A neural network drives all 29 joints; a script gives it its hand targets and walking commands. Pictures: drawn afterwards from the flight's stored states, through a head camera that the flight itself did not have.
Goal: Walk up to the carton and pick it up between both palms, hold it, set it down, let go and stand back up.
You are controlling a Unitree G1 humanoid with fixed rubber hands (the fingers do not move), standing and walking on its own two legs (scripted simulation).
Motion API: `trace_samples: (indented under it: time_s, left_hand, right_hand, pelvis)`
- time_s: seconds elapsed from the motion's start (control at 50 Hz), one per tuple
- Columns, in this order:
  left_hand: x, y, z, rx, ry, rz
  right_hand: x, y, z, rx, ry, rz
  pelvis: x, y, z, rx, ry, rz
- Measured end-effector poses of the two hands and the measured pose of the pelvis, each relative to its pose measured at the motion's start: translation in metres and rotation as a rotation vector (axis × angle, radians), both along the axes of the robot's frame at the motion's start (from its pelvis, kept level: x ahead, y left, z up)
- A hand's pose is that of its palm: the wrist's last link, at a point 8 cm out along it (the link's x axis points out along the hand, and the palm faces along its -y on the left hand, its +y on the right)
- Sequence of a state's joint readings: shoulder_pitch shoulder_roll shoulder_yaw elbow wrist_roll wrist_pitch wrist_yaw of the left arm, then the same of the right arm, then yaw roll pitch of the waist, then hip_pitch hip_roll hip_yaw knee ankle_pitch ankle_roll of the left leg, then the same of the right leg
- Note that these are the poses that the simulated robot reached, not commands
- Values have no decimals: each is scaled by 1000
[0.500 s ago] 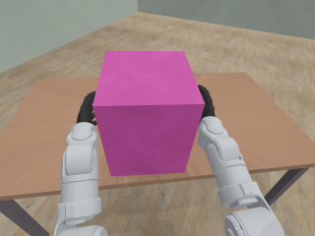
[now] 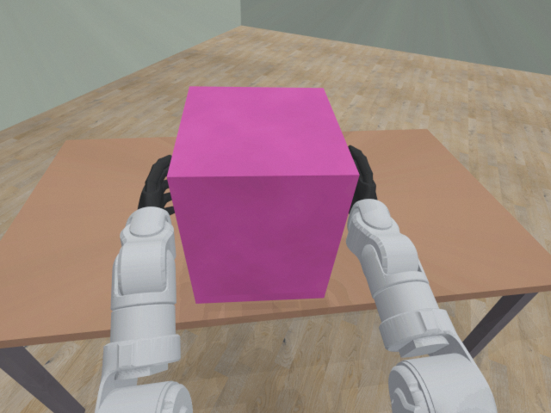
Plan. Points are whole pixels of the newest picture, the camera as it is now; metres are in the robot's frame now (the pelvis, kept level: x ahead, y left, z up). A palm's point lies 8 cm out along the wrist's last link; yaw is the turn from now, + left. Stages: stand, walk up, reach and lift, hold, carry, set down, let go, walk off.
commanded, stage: hold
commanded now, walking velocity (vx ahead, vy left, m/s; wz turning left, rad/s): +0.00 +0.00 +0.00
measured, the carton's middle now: (259, 196) +0.40 +0.01 +0.15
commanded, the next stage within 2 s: set down in 1.54 s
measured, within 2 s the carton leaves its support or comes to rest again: neither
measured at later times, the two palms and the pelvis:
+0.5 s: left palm (155, 211) +0.36 +0.16 +0.16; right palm (355, 200) +0.37 -0.13 +0.16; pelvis +0.02 +0.01 +0.00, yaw +1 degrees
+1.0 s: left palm (155, 210) +0.36 +0.16 +0.16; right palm (358, 202) +0.36 -0.13 +0.16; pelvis +0.01 +0.00 +0.00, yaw +0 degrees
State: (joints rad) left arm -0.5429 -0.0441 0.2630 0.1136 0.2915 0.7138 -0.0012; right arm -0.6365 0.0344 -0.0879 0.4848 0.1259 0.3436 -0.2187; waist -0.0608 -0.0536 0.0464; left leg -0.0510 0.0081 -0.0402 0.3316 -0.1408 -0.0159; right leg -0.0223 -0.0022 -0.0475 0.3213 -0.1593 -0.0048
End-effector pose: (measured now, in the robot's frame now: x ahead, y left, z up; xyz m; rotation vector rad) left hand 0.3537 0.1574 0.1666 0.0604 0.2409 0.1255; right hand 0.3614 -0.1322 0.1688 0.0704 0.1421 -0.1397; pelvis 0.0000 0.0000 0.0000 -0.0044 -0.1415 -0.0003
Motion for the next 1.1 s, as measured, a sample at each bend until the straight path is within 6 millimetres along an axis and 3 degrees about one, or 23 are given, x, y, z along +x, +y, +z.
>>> trace_samples:
  time_s: [0.2,0.48,1.1]
  left_hand:
    - [9,7,-7,5,4,3]
    - [9,4,-10,10,-8,-10]
    - [3,2,0,11,-17,-3]
  right_hand:
    - [11,7,-7,-8,4,9]
    - [9,4,-8,5,-6,-1]
    - [2,2,-4,11,-13,0]
  pelvis:
    - [7,2,1,-4,26,9]
    - [18,5,0,-9,19,12]
    - [9,2,1,-6,7,9]
